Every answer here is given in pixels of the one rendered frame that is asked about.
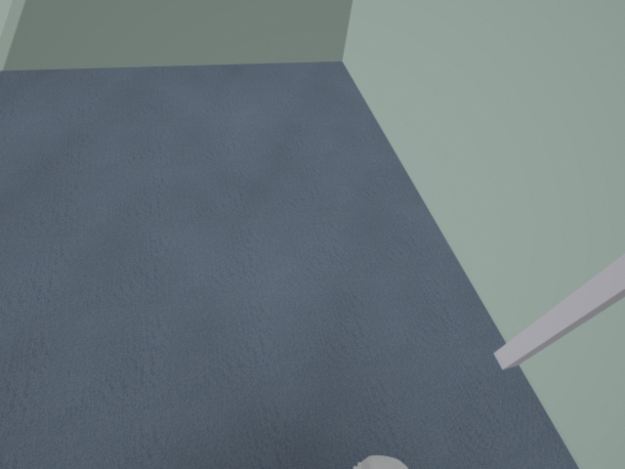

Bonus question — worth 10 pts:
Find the panel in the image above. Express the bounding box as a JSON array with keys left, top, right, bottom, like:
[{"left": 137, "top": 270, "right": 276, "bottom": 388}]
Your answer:
[{"left": 493, "top": 254, "right": 625, "bottom": 369}]

